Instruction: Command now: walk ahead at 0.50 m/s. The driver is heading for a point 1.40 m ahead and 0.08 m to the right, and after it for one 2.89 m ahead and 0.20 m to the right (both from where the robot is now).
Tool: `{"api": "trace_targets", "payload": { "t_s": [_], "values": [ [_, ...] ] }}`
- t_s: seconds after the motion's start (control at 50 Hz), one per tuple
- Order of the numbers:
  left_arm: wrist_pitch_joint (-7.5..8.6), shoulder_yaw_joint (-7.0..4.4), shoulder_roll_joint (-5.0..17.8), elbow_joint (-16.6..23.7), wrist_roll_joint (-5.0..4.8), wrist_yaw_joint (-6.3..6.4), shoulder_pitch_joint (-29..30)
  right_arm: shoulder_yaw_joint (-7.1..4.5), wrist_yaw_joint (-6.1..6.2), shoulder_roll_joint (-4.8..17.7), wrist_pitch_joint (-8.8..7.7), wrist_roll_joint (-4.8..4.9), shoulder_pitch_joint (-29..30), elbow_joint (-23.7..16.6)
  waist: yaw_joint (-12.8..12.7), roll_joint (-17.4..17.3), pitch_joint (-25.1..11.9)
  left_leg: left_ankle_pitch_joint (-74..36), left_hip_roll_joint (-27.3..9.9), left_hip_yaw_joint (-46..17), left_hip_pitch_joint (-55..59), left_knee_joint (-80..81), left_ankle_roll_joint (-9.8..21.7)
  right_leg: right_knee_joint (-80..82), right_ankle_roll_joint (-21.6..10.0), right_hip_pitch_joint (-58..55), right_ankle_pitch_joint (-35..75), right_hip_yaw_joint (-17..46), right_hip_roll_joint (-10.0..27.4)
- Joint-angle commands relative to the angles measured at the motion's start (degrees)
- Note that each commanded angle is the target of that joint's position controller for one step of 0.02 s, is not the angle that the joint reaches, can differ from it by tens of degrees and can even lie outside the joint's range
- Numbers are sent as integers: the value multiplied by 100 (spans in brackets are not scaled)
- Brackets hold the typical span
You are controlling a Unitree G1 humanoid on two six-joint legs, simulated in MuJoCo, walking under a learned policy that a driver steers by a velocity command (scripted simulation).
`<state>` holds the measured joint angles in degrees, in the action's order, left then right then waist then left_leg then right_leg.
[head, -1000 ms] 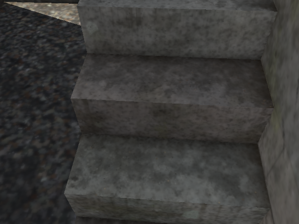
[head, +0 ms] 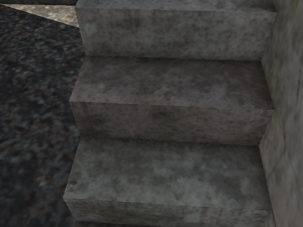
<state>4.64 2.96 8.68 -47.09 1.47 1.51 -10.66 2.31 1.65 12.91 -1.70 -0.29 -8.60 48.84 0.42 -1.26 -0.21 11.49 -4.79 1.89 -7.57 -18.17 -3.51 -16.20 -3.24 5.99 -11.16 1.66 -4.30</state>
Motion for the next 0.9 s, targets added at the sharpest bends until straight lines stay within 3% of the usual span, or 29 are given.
{"api": "trace_targets", "payload": {
  "t_s": [0.02,0.06,0.62,0.64,0.66,0.9],
  "values": [
    [72,-109,430,394,1,9,146,-117,16,518,-71,0,160,-323,11,169,-294,-1105,-341,-237,149,19,244,195,-16,-1,1488,599,859],
    [99,-80,375,344,-21,31,51,-119,3,553,-76,-47,156,-337,-31,135,-202,-1293,-363,-288,167,107,199,190,-5,46,1488,590,857],
    [111,-82,408,299,-22,29,68,-119,4,544,-73,-30,126,-358,-5,161,-304,-1246,-358,-245,268,122,186,186,-5,31,1554,615,864],
    [103,-86,434,252,-43,28,-30,-117,3,538,-69,13,56,-336,-19,139,-438,-1144,-348,-218,328,174,166,274,16,-38,1438,631,859],
    [106,-84,425,296,-16,28,105,-120,4,549,-73,-29,149,-361,7,175,-203,-1224,-352,-242,232,140,180,203,1,51,1542,618,858],
    [112,-83,410,293,-22,28,68,-119,5,546,-73,-28,109,-358,-5,160,-307,-1244,-360,-233,268,120,181,181,-7,28,1571,619,860]
  ]
}}
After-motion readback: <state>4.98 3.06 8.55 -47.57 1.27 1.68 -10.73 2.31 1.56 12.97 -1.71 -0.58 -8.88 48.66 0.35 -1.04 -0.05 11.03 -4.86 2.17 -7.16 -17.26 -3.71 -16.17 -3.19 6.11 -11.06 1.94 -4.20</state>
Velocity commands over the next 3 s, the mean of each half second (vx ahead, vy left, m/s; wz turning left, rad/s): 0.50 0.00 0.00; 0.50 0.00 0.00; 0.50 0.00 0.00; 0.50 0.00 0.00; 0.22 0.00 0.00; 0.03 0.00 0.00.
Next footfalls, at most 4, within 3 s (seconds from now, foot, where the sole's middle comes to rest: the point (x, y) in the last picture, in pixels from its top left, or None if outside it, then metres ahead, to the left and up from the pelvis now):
none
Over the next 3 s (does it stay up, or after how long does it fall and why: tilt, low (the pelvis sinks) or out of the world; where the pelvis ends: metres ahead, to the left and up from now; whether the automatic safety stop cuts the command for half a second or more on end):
stays up -0.01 0.00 0.00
